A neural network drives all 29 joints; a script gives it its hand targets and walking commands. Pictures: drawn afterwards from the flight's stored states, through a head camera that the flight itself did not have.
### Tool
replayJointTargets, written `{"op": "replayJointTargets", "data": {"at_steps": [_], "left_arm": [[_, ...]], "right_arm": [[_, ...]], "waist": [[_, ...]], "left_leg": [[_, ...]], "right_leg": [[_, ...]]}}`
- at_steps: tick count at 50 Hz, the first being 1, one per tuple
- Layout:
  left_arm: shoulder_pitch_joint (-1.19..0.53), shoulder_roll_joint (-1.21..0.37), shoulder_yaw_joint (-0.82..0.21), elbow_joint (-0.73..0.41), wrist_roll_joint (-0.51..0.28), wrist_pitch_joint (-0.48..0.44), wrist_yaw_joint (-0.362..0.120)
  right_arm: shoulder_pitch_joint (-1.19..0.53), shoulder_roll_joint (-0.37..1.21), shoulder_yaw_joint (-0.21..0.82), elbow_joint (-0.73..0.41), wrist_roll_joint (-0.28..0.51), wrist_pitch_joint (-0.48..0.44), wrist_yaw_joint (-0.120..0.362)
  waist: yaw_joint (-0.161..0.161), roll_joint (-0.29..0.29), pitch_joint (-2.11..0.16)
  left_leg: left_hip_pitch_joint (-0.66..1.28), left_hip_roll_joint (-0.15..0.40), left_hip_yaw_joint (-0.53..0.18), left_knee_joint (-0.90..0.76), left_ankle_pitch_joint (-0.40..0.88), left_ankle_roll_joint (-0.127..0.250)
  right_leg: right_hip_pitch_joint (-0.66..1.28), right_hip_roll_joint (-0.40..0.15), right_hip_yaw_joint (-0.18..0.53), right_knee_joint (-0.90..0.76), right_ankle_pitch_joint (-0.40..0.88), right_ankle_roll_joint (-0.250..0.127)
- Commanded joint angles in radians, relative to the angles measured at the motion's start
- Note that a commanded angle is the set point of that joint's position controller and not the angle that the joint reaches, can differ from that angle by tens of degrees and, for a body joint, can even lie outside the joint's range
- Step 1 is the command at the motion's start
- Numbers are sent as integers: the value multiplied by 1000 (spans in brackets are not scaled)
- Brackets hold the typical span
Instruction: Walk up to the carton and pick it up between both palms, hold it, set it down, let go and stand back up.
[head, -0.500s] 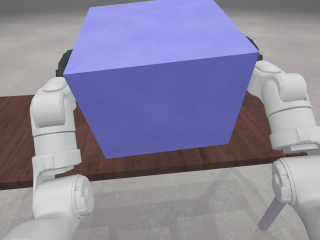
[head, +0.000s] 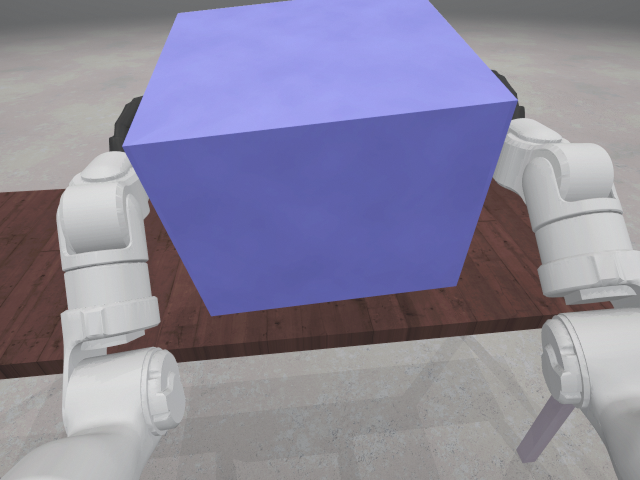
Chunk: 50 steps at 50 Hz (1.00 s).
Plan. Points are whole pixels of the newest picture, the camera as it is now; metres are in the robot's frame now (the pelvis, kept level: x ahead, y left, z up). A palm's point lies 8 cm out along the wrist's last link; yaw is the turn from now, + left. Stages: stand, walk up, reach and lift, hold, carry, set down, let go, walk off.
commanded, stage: hold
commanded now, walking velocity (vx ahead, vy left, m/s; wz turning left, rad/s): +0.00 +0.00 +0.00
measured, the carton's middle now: (315, 148) +0.43 +0.02 +0.27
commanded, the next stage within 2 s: none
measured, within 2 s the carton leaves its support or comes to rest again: neither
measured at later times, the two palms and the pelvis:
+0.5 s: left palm (133, 164) +0.35 +0.21 +0.29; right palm (502, 136) +0.36 -0.19 +0.31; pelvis +0.00 +0.00 +0.00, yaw +0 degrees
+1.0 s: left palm (134, 163) +0.36 +0.21 +0.29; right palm (501, 139) +0.36 -0.19 +0.31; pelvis +0.00 +0.00 +0.00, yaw -1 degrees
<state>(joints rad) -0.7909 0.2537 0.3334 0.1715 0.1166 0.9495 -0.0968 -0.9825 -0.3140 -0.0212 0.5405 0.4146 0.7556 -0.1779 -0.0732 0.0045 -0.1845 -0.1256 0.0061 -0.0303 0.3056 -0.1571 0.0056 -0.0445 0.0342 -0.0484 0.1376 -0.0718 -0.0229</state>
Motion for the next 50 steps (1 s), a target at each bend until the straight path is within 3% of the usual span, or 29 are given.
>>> {"op": "replayJointTargets", "data": {"at_steps": [1,44,45,48,50], "left_arm": [[-771,-387,-357,-221,-236,-74,-170],[-772,-388,-353,-206,-232,-75,-173],[-769,-352,-353,-148,-223,-35,-153],[-791,-335,-316,-81,-216,27,-123],[-787,-337,-305,-78,-205,37,-126]], "right_arm": [[-685,376,173,-217,110,-34,87],[-692,382,171,-216,110,-34,84],[-694,430,177,-340,100,-1,91],[-701,369,120,-268,57,60,101],[-676,372,104,-244,49,78,106]], "waist": [[-5,57,-274],[-5,53,-280],[25,129,-251],[19,43,-211],[25,39,-205]], "left_leg": [[39,-18,-21,-25,230,-37],[36,-21,-20,-25,219,-32],[-73,-17,-16,-130,209,-36],[-102,-10,-7,-155,162,-12],[-80,-15,3,-152,173,-13]], "right_leg": [[129,1,65,23,162,-27],[126,-2,65,23,161,-24],[113,-25,124,35,145,24],[99,-20,99,48,74,65],[69,-14,101,40,52,65]]}}
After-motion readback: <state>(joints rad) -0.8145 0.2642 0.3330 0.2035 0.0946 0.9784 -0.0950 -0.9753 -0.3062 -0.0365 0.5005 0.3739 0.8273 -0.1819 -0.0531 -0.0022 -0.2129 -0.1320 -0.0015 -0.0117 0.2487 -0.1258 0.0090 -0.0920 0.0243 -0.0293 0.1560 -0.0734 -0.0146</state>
